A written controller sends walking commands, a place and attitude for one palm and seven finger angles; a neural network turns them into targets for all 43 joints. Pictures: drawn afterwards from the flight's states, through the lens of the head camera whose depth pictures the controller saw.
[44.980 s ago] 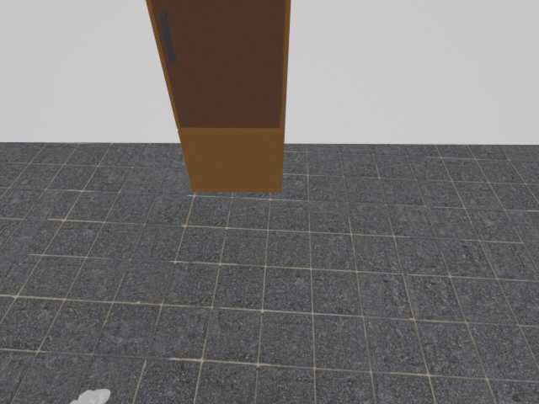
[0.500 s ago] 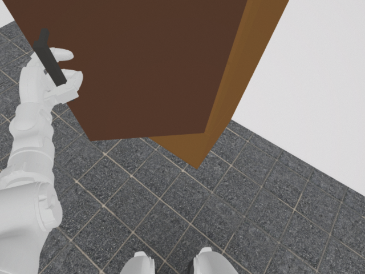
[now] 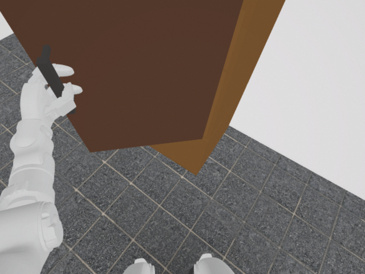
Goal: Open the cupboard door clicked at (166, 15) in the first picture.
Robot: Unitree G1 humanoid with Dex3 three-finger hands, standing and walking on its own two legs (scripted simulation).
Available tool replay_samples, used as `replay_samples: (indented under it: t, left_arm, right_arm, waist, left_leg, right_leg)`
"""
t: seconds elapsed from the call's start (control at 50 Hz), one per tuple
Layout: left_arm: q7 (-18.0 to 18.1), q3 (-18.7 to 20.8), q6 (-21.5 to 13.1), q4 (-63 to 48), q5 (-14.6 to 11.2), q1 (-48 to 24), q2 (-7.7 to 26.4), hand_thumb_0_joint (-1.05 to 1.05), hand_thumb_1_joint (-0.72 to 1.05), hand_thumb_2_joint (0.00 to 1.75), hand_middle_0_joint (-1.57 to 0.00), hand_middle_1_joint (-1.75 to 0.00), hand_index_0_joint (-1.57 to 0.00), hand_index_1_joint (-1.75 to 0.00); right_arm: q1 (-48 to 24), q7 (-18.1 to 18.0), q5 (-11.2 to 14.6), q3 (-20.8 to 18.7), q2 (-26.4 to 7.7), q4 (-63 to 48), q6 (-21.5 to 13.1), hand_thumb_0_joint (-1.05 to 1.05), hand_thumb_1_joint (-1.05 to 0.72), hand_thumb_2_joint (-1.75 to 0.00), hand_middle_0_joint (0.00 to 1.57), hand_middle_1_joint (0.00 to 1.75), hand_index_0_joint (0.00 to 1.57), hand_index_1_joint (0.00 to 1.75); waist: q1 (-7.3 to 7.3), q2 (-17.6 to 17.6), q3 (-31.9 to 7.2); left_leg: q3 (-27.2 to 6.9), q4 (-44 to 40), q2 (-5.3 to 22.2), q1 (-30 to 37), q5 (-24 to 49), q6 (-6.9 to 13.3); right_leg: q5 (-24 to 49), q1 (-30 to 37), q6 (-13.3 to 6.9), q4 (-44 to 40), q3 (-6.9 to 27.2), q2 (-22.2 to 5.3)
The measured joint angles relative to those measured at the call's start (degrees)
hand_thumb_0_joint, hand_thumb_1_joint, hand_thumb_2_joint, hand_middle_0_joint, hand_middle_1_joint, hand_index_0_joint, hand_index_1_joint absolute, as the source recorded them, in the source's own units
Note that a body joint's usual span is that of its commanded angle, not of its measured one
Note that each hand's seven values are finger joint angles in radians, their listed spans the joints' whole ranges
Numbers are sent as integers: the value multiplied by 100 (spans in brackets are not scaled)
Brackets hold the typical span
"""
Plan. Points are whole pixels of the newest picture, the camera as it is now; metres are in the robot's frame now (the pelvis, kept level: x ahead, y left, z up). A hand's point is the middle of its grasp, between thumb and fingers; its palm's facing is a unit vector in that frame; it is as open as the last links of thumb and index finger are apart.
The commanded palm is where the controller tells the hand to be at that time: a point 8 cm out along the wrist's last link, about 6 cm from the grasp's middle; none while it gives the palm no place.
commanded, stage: pull the door open along its arc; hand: left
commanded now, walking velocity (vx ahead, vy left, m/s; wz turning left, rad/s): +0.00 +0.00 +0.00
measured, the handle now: (59, 82) +0.52 +0.25 +0.08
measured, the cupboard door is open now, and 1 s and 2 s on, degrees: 43 81 81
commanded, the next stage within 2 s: open thumb and fingers to let go in 0.80 s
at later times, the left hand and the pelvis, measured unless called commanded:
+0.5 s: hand (99, 169) +0.31 +0.14 +0.08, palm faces +0.36 -0.93 +0.04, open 6.0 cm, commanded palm +0.25 +0.21 +0.08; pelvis +0.00 -0.01 +0.01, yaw +2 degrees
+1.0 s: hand (137, 194) +0.26 +0.07 +0.08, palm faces +0.50 -0.87 -0.02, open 5.8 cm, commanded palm +0.22 +0.12 +0.08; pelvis +0.00 -0.06 +0.01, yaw +5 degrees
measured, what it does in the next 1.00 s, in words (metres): shifts its weight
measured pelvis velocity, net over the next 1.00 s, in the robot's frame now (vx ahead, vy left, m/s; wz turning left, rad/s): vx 0.00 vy -0.06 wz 0.08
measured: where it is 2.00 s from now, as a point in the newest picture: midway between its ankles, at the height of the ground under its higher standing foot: outside the picture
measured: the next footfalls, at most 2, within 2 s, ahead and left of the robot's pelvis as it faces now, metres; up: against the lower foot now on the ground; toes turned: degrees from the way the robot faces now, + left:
none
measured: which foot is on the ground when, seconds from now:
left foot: down 0.00-1.00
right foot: down 0.00-1.00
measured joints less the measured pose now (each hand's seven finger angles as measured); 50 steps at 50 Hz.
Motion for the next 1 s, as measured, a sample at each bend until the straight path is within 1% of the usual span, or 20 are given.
replay_samples:
  t: [0.1, 0.2, 0.22, 0.26, 0.34, 0.4, 0.48, 0.54, 0.66, 0.76, 0.82, 0.9, 0.96, 1.0]
  left_arm:
    - [49, -156, 140, -985, -212, 919, -361, 1, 78, 79, -37, -135, -36, -135]
    - [103, -467, 250, -2254, -430, 2101, -811, 1, 76, 77, -37, -135, -36, -135]
    - [199, -538, 308, -2550, -472, 2336, -943, 1, 75, 76, -37, -135, -36, -135]
    - [650, -721, 405, -3176, -488, 2787, -1292, 2, 73, 74, -38, -135, -37, -135]
    - [1659, -1226, 549, -4268, -172, 3610, -1917, 2, 72, 74, -39, -135, -36, -131]
    - [2303, -1639, 622, -4722, 108, 3996, -2254, 2, 71, 73, -39, -134, -37, -131]
    - [3017, -2043, 761, -4946, 443, 4211, -2535, 1, 68, 72, -39, -133, -38, -131]
    - [3393, -2224, 859, -5005, 593, 4294, -2667, 2, 68, 73, -39, -132, -38, -131]
    - [3871, -2405, 1029, -5210, 732, 4545, -2824, 2, 69, 74, -37, -130, -37, -132]
    - [4092, -2626, 1121, -5669, 844, 5075, -2950, 2, 69, 74, -35, -130, -36, -133]
    - [4195, -2819, 1109, -5937, 911, 5410, -3032, 2, 70, 74, -34, -131, -36, -134]
    - [4368, -3116, 1054, -6209, 1070, 5761, -3191, 2, 71, 76, -33, -132, -36, -134]
    - [4481, -3243, 972, -6141, 1231, 5713, -3192, 2, 73, 79, -33, -132, -36, -134]
    - [4504, -3205, 914, -6009, 1240, 5571, -3134, 2, 73, 80, -35, -132, -36, -134]
  right_arm:
    - [-9, 57, 68, -57, 37, -121, 19, 1, -91, -90, 20, 30, 20, 30]
    - [-147, 109, 123, -76, 95, -274, -76, 1, -91, -90, 20, 30, 20, 30]
    - [-191, 115, 125, -90, 117, -302, -115, 1, -91, -90, 20, 30, 20, 30]
    - [-320, 138, 103, -111, 158, -335, -218, 1, -91, -90, 20, 30, 20, 30]
    - [-679, 222, -5, -108, 253, -417, -326, 1, -91, -90, 20, 30, 20, 30]
    - [-959, 228, -101, -73, 335, -463, -312, 1, -91, -90, 20, 30, 20, 30]
    - [-1258, 165, -207, -8, 443, -470, -240, 1, -91, -90, 20, 30, 20, 30]
    - [-1386, 118, -263, 40, 508, -469, -189, 1, -91, -90, 20, 30, 20, 30]
    - [-1352, 65, -334, 67, 568, -450, -126, 1, -91, -90, 20, 30, 20, 30]
    - [-1138, 81, -365, 1, 499, -424, -119, 1, -91, -90, 20, 30, 20, 30]
    - [-1021, 76, -387, -59, 424, -384, -146, 1, -91, -90, 20, 30, 20, 30]
    - [-925, 75, -421, -148, 329, -339, -244, 1, -91, -90, 20, 30, 20, 30]
    - [-967, 18, -461, -180, 300, -250, -316, 1, -91, -90, 20, 30, 20, 30]
    - [-1033, -26, -467, -190, 315, -175, -337, 1, -91, -90, 20, 30, 20, 30]
  waist:
    - [116, 38, -70]
    - [255, 45, -118]
    - [303, 39, -129]
    - [397, 33, -130]
    - [530, 18, -116]
    - [628, 1, -75]
    - [735, -21, -30]
    - [769, -19, -10]
    - [764, -15, 14]
    - [726, 13, 18]
    - [704, 31, 33]
    - [705, 60, 42]
    - [724, 60, 56]
    - [750, 50, 59]
  left_leg:
    - [77, -193, -5, 301, 20, 11]
    - [137, -400, -35, 661, 54, 21]
    - [150, -431, -39, 721, 60, 19]
    - [167, -480, -52, 832, 71, 14]
    - [170, -524, -102, 1003, 96, -2]
    - [128, -514, -135, 1119, 104, -27]
    - [26, -503, -161, 1253, 131, -84]
    - [-55, -520, -164, 1339, 159, -136]
    - [-172, -629, -139, 1506, 221, -245]
    - [-224, -721, -115, 1624, 239, -322]
    - [-258, -745, -116, 1663, 238, -357]
    - [-307, -696, -130, 1621, 217, -390]
    - [-345, -609, -150, 1526, 202, -406]
    - [-358, -571, -155, 1473, 203, -417]
  right_leg:
    - [29, 261, 20, -161, 82, 5]
    - [46, 578, 35, -305, 147, -15]
    - [47, 628, 36, -321, 161, -17]
    - [46, 722, 36, -340, 179, -28]
    - [10, 858, 26, -288, 181, -77]
    - [-36, 968, -2, -219, 138, -110]
    - [-82, 1118, -64, -161, 36, -138]
    - [-96, 1222, -118, -159, -44, -142]
    - [-96, 1404, -227, -233, -159, -111]
    - [-118, 1513, -299, -282, -207, -84]
    - [-150, 1550, -327, -276, -239, -83]
    - [-210, 1512, -361, -196, -288, -99]
    - [-262, 1420, -382, -81, -327, -123]
    - [-279, 1365, -394, -25, -341, -130]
